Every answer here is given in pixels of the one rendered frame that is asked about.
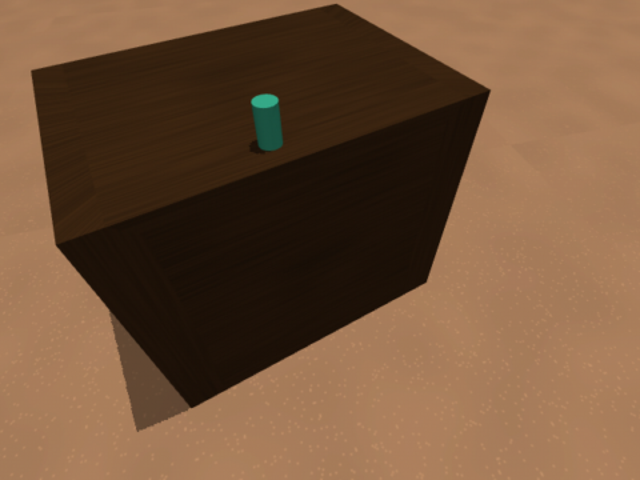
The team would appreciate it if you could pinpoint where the can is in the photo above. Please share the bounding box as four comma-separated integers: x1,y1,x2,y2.
251,94,283,151

